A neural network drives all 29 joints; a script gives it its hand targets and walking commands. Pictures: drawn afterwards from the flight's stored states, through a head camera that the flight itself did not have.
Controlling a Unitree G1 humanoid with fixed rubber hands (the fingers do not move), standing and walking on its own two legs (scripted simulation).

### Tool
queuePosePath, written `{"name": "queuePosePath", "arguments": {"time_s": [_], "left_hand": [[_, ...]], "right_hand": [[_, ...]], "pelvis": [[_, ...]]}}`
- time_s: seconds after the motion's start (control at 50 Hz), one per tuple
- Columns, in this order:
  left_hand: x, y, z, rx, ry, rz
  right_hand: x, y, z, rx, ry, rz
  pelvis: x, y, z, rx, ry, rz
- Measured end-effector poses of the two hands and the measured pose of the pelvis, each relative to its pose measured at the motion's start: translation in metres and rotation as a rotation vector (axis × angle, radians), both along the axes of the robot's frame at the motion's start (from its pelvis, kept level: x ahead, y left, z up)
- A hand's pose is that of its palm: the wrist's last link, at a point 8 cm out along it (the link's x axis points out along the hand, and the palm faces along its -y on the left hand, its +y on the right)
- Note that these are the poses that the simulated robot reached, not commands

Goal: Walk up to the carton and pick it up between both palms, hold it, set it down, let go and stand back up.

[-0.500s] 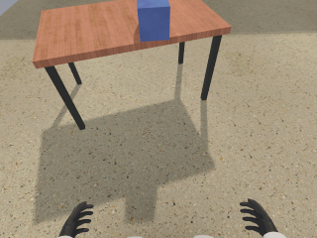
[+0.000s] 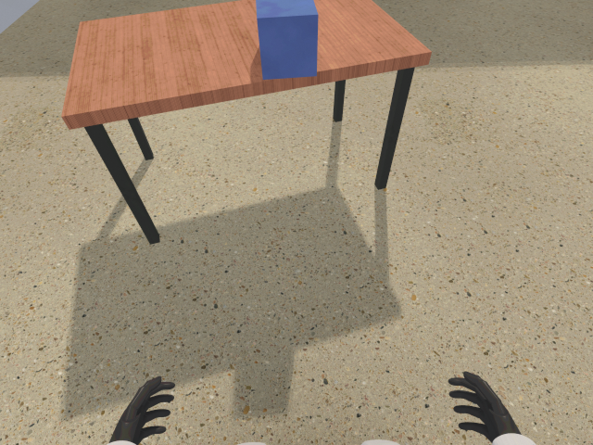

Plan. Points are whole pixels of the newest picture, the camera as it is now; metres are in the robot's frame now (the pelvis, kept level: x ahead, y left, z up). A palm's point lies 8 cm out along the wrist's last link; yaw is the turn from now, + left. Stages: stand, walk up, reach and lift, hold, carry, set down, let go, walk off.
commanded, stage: stand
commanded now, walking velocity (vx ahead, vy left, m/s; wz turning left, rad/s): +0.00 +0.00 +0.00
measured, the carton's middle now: (285, 30) +1.23 +0.04 -0.01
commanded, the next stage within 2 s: walk up in 0.66 s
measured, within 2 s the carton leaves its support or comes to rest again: neither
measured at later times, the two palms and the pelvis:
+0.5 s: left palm out of the picture +0.14 +0.25 -0.07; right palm (507, 444) +0.14 -0.24 -0.08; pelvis -0.01 +0.00 +0.00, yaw +0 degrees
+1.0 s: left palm out of the picture +0.14 +0.26 -0.07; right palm out of the picture +0.11 -0.28 -0.08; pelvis -0.01 -0.01 +0.00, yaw +0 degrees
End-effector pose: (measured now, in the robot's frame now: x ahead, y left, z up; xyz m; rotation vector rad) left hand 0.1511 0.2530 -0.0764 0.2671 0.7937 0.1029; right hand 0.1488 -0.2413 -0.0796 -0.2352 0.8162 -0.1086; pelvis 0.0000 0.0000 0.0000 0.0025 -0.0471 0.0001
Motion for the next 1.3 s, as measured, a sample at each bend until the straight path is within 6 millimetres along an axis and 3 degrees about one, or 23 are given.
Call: {"name": "queuePosePath", "arguments": {"time_s": [0.86, 0.92, 1.04, 1.14, 1.24, 1.3], "left_hand": [[-0.018, -0.003, 0.006, 0.009, -0.027, -0.006], [-0.017, 0.000, 0.005, 0.009, -0.019, -0.026], [-0.007, 0.004, 0.006, 0.047, -0.002, -0.048], [-0.015, 0.010, -0.002, 0.051, 0.039, -0.016], [-0.021, 0.023, -0.016, 0.033, 0.097, 0.031], [-0.014, 0.031, -0.027, 0.022, 0.132, 0.042]], "right_hand": [[-0.021, -0.006, 0.001, 0.006, -0.014, 0.004], [-0.025, -0.017, 0.001, -0.013, -0.012, 0.016], [-0.039, -0.057, -0.003, -0.088, 0.070, 0.028], [-0.018, -0.068, -0.001, -0.137, 0.092, 0.057], [0.015, -0.057, 0.001, -0.159, 0.097, 0.098], [0.033, -0.052, 0.005, -0.181, 0.077, 0.117]], "pelvis": [[-0.020, -0.006, 0.000, 0.007, -0.024, 0.001], [-0.017, -0.007, -0.001, 0.009, -0.026, 0.001], [-0.002, -0.020, -0.005, 0.010, -0.015, 0.007], [0.018, -0.022, -0.005, -0.001, -0.047, 0.036], [0.041, -0.014, -0.009, -0.019, -0.046, 0.072], [0.054, -0.007, -0.012, -0.003, -0.033, 0.075]]}}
